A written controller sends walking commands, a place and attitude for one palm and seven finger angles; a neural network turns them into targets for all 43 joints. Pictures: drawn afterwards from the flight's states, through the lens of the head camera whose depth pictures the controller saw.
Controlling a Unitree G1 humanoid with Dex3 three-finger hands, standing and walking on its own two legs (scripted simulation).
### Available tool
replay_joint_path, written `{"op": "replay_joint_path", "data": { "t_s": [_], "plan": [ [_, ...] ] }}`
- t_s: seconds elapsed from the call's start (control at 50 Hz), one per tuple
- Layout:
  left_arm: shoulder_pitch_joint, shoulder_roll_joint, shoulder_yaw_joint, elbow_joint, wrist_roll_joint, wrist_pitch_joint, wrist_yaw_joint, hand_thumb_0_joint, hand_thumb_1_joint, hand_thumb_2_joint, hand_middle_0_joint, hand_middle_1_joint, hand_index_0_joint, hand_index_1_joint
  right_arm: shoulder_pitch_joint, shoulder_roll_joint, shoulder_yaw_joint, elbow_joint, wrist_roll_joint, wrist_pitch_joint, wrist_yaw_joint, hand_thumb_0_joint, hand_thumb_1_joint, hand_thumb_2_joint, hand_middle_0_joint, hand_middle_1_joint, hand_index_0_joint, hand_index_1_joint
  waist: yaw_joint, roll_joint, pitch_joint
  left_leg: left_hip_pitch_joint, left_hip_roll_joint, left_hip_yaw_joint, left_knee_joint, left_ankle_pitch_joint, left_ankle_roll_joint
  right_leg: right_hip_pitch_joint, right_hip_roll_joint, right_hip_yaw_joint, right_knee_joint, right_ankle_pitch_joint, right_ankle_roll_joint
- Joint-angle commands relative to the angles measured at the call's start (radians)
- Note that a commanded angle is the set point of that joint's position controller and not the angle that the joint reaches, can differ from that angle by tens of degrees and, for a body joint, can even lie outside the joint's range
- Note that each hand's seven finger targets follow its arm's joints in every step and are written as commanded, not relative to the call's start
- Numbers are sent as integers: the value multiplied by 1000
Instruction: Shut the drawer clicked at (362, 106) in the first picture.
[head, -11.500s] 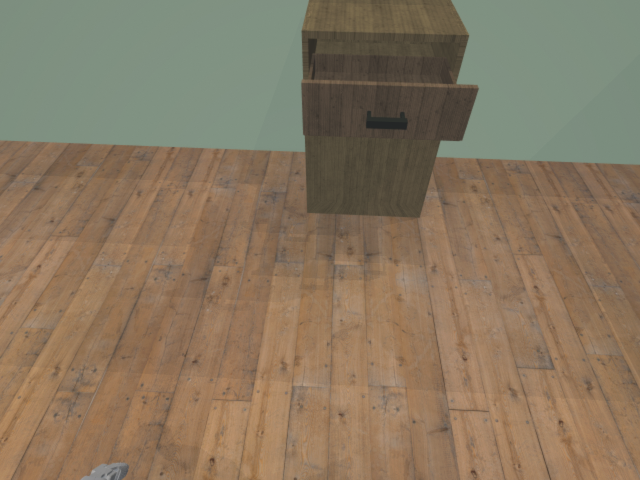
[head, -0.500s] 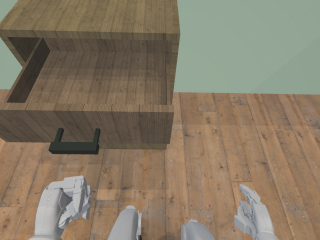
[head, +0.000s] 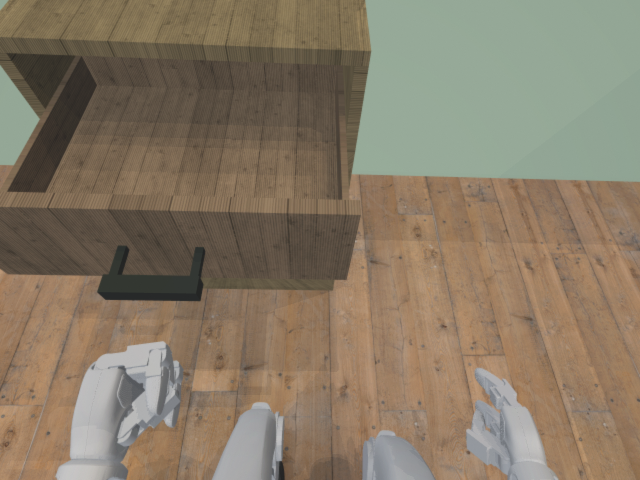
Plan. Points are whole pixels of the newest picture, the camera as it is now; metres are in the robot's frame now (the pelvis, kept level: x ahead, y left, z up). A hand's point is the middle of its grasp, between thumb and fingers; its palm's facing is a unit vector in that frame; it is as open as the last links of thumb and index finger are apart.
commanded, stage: bring the fist close to the handle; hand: left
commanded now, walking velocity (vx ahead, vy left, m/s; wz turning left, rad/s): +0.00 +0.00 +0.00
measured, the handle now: (156, 271) +0.34 +0.22 +0.04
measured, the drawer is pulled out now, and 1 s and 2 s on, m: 0.26 0.23 0.10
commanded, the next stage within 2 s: push the drawer shut in 0.04 s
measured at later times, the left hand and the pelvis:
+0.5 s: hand (185, 361) +0.24 +0.16 +0.04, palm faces +0.03 -1.00 -0.04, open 3.3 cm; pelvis +0.00 +0.00 +0.00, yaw +0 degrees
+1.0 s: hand (188, 317) +0.29 +0.17 +0.03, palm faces +0.03 -1.00 -0.05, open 3.1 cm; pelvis +0.00 +0.00 +0.01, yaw +0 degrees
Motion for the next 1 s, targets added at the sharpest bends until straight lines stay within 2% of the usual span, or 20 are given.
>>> {"op": "replay_joint_path", "data": {
  "t_s": [0.0,0.02,0.04,0.1,0.12,0.16,0.18,0.2,0.26,0.28,0.34,0.4,0.44,0.6,0.68,0.78,0.82,0.86,0.96,0.98],
  "plan": [
    [18,77,32,-222,-6,-83,5,0,900,900,-1400,-1600,-1400,-1600,-34,-129,-50,-159,-2,-49,-6,0,-900,-900,200,300,200,300,-8,21,-244,311,-28,-41,-181,216,16,68,25,41,-190,236,-5],
    [10,71,17,-237,-4,-86,5,0,900,900,-1400,-1600,-1400,-1600,-34,-128,-51,-159,-3,-51,-5,0,-900,-900,200,300,200,300,-10,39,-253,324,-28,-40,-179,219,15,59,23,42,-189,239,-4],
    [31,78,29,-229,-5,-80,8,0,900,900,-1400,-1600,-1400,-1600,-31,-128,-50,-162,-4,-48,-3,0,-900,-900,200,300,200,300,-2,41,-254,319,-28,-42,-186,212,13,67,23,39,-189,228,-5],
    [38,72,24,-221,3,-65,15,0,900,900,-1400,-1600,-1400,-1600,-33,-129,-52,-167,-2,-42,-4,0,-900,-900,200,300,200,300,-7,16,-244,317,-27,-44,-188,204,14,58,26,35,-191,223,-4],
    [37,73,21,-234,4,-64,19,0,900,900,-1400,-1600,-1400,-1600,-34,-129,-50,-170,-2,-39,-3,0,-900,-900,200,300,200,300,-4,31,-250,321,-28,-46,-193,204,13,59,25,33,-188,222,-5],
    [-15,72,12,-236,10,-62,29,0,900,900,-1400,-1600,-1400,-1600,-29,-131,-47,-170,-4,-38,-3,0,-900,-900,200,300,200,300,-17,19,-235,316,-28,-48,-188,190,12,47,24,34,-190,214,-3],
    [-31,89,22,-235,18,-61,36,0,900,900,-1400,-1600,-1400,-1600,-30,-133,-46,-167,-7,-37,-5,0,-900,-900,200,300,200,300,-16,23,-235,311,-27,-51,-184,191,14,40,26,35,-185,211,-4],
    [-36,74,9,-236,19,-62,39,0,900,900,-1400,-1600,-1400,-1600,-27,-132,-44,-169,-7,-38,-4,0,-900,-900,200,300,200,300,-16,37,-246,323,-28,-49,-183,195,13,34,24,35,-183,214,-5],
    [-69,80,19,-202,16,-55,45,0,900,900,-1400,-1600,-1400,-1600,-23,-137,-39,-169,-8,-35,-2,0,-900,-900,200,300,200,300,-19,10,-236,299,-32,-49,-184,161,13,43,25,40,-195,190,-4],
    [-85,97,33,-188,20,-49,47,0,900,900,-1400,-1600,-1400,-1600,-21,-139,-39,-163,-9,-33,-5,0,-900,-900,200,300,200,300,-23,4,-230,288,-30,-46,-177,166,15,46,26,44,-197,196,-4],
    [-105,95,39,-187,13,-40,41,0,900,900,-1400,-1600,-1400,-1600,-15,-141,-38,-165,-6,-30,-3,0,-900,-900,200,300,200,300,-14,24,-262,311,-31,-39,-181,197,13,71,23,46,-201,229,-4],
    [-146,93,31,-183,11,-28,40,0,900,900,-1400,-1600,-1400,-1600,-12,-144,-34,-161,-7,-29,-2,0,-900,-900,200,300,200,300,-19,37,-272,333,-29,-41,-187,220,14,74,23,44,-202,250,-4],
    [-147,96,42,-162,8,-22,41,0,900,900,-1400,-1600,-1400,-1600,-8,-145,-36,-158,-6,-27,-1,0,-900,-900,200,300,200,300,-16,18,-273,333,-29,-38,-189,235,14,91,23,45,-207,269,-3],
    [-306,117,59,-67,14,-23,48,0,900,900,-1400,-1600,-1400,-1600,3,-159,-34,-126,-9,-22,0,0,-900,-900,200,300,200,300,-37,5,-250,319,-29,-33,-186,221,16,85,21,52,-219,266,-1],
    [-352,142,94,-40,-2,-28,40,0,900,900,-1400,-1600,-1400,-1600,9,-164,-36,-113,-8,-22,-1,0,-900,-900,200,300,200,300,-26,11,-297,334,-30,-26,-187,255,17,121,21,62,-223,304,-1],
    [-440,159,117,2,-14,-35,28,0,900,900,-1400,-1600,-1400,-1600,13,-169,-37,-85,-7,-17,-3,0,-900,-900,200,300,200,300,-37,17,-294,340,-28,-26,-186,272,18,117,21,62,-223,323,1],
    [-469,142,103,14,-17,-42,21,0,900,900,-1400,-1600,-1400,-1600,9,-169,-38,-80,-6,-18,0,0,-900,-900,200,300,200,300,-38,35,-299,359,-28,-27,-192,274,15,109,20,60,-224,323,1],
    [-480,149,117,45,-20,-41,17,0,900,900,-1400,-1600,-1400,-1600,11,-171,-39,-75,-5,-15,0,0,-900,-900,200,300,200,300,-36,11,-300,353,-29,-24,-195,266,15,124,20,63,-231,320,2],
    [-614,166,130,122,-20,-41,10,0,900,900,-1400,-1600,-1400,-1600,12,-176,-36,-56,-3,-12,-5,0,-900,-900,200,300,200,300,-47,9,-285,330,-30,-21,-191,221,17,111,19,74,-244,274,4],
    [-636,186,149,143,-21,-40,10,0,900,900,-1400,-1600,-1400,-1600,18,-180,-36,-49,-4,-10,-9,0,-900,-900,200,300,200,300,-52,-8,-282,320,-27,-23,-188,220,20,110,22,74,-244,271,4]
  ]
}}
